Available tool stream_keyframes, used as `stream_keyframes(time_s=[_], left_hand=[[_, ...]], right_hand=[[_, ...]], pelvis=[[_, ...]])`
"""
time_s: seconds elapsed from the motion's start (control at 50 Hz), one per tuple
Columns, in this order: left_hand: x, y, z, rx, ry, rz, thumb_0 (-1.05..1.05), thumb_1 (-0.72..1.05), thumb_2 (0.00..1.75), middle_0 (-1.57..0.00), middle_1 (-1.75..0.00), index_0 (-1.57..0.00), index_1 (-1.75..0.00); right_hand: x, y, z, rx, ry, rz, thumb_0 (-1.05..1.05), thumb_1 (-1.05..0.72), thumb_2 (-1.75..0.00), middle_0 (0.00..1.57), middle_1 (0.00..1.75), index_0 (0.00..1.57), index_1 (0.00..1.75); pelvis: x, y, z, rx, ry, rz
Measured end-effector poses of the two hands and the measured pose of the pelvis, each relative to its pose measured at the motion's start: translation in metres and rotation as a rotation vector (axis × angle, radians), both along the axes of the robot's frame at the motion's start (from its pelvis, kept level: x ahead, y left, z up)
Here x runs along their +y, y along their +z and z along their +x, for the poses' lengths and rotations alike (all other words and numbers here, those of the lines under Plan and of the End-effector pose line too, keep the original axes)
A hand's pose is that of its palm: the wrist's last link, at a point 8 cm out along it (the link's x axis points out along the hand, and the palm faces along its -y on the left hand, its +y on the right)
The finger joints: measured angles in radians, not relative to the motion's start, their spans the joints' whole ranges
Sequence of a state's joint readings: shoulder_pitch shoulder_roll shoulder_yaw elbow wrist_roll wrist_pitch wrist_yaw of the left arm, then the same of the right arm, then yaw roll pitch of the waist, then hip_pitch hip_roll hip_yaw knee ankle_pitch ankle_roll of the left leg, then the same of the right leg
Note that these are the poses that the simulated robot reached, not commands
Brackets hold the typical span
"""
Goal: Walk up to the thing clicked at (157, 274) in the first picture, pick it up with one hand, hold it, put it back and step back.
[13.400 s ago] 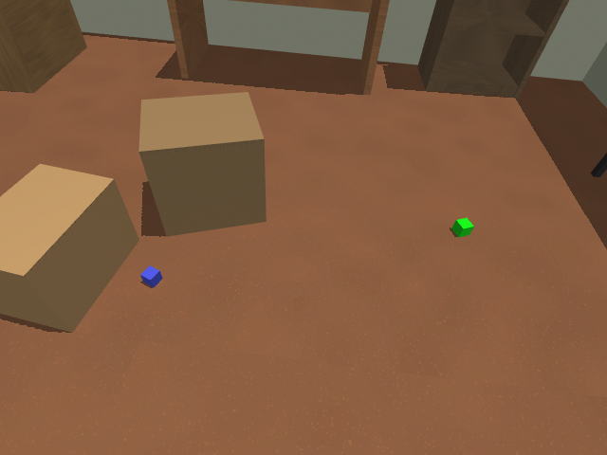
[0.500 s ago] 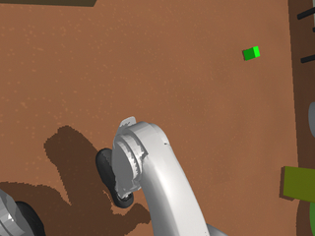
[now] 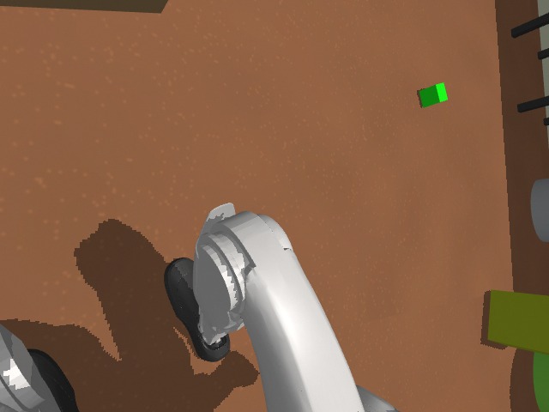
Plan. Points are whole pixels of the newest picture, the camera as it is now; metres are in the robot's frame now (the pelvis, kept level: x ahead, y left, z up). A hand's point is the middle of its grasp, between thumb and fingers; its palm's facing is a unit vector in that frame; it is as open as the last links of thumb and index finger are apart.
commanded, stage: close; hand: left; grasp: from above
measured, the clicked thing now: out of the picture +0.44 +0.32 -0.29
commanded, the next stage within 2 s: settle in 1.38 s
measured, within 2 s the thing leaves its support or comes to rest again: leaves its support in 1.74 s
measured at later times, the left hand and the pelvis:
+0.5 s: hand out of the picture +0.44 +0.33 -0.27, palm faces -0.24 -0.37 -0.90, open 12.2 cm; pelvis +0.00 +0.00 +0.01, yaw -1 degrees
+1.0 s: hand out of the picture +0.44 +0.31 -0.26, palm faces -0.28 -0.37 -0.89, open 9.2 cm; pelvis +0.00 +0.00 +0.01, yaw +0 degrees
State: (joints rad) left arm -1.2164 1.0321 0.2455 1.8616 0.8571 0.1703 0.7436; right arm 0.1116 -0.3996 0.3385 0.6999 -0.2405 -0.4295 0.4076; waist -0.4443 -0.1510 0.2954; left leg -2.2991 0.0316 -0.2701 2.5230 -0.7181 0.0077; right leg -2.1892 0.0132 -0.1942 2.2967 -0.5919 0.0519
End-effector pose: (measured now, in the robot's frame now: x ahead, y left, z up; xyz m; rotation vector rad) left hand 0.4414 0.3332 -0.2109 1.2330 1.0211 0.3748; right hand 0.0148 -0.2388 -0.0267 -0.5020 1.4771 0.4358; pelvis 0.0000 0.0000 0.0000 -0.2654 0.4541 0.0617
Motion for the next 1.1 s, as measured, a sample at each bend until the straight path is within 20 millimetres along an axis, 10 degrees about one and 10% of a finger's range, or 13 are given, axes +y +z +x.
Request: stream_keyframes(time_s=[1.1], left_hand=[[-0.016,0.005,0.000,0.021,0.020,-0.027,0.01,0.17,0.40,-0.82,-0.48,-0.82,-0.46]], right_hand=[[-0.005,0.012,-0.011,-0.012,-0.014,-0.023,0.00,-0.90,-0.90,0.19,0.30,0.19,0.30]], pelvis=[[-0.003,0.008,-0.006,-0.002,-0.008,0.006]])
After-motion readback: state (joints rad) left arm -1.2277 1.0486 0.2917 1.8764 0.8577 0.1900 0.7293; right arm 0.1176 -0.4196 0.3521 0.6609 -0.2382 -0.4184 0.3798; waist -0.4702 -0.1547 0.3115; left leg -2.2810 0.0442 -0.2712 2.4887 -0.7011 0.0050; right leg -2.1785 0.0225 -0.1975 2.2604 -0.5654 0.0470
